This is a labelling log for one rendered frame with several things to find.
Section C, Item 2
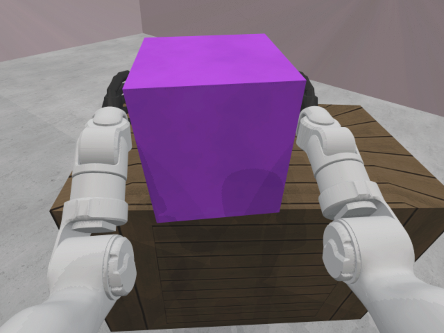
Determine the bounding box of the carton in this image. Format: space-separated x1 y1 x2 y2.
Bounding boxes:
122 33 307 223

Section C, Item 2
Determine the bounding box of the robot left hand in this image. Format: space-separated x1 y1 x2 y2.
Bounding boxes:
102 70 131 124

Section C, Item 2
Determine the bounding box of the robot left forearm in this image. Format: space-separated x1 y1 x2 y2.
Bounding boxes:
47 107 132 294

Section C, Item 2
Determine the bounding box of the right robot upper arm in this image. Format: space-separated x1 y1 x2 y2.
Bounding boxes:
323 216 444 333

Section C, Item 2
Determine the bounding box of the pedestal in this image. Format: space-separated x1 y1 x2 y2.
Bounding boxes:
49 103 444 332

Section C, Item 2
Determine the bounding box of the robot right forearm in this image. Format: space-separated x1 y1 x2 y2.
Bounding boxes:
296 106 415 267

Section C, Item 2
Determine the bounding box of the left robot upper arm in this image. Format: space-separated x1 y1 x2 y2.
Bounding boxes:
0 234 137 333

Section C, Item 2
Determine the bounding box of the robot right hand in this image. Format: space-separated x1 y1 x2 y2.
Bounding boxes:
299 71 318 112

